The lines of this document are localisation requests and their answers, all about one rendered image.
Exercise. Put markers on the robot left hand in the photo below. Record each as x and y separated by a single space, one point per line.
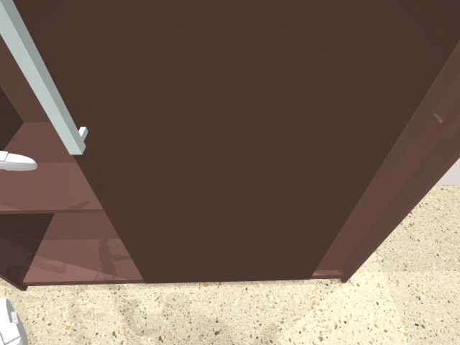
16 162

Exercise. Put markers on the robot left upper arm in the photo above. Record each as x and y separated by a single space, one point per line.
12 331

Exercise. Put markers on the wardrobe door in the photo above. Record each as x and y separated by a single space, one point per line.
413 149
230 140

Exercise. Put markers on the handle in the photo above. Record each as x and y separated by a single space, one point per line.
451 124
24 51

